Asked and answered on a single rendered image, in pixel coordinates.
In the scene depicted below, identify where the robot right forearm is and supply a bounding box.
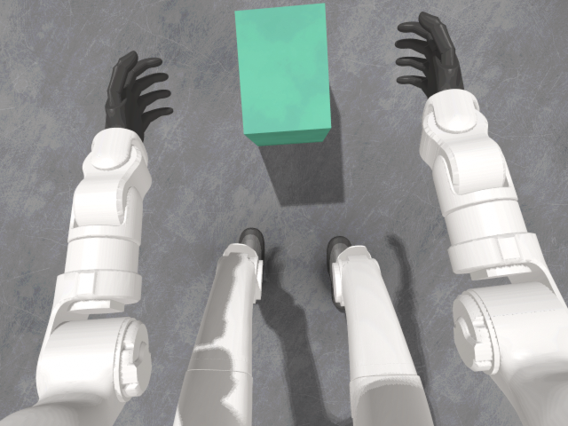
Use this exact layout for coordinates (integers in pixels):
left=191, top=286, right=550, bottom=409
left=419, top=89, right=568, bottom=315

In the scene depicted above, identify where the robot right shin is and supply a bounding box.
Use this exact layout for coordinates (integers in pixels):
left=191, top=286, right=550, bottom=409
left=338, top=246, right=381, bottom=272

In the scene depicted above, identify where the left robot upper arm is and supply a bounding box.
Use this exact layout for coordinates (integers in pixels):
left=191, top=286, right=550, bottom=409
left=0, top=317, right=152, bottom=426

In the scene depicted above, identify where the robot left forearm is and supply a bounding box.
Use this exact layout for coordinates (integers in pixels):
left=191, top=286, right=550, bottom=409
left=36, top=128, right=152, bottom=398

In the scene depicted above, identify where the left robot foot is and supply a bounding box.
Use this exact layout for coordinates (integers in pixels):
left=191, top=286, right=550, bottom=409
left=239, top=228, right=264, bottom=263

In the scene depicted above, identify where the carton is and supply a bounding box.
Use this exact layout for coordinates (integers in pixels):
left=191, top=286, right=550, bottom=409
left=234, top=3, right=331, bottom=146

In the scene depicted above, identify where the right robot upper arm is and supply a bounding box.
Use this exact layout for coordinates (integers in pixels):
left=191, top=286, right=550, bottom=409
left=453, top=281, right=568, bottom=426

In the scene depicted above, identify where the left robot hand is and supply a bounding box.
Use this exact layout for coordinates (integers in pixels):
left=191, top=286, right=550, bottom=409
left=105, top=51, right=173, bottom=142

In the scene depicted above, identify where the right robot hand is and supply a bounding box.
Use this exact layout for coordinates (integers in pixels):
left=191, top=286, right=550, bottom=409
left=395, top=12, right=464, bottom=98

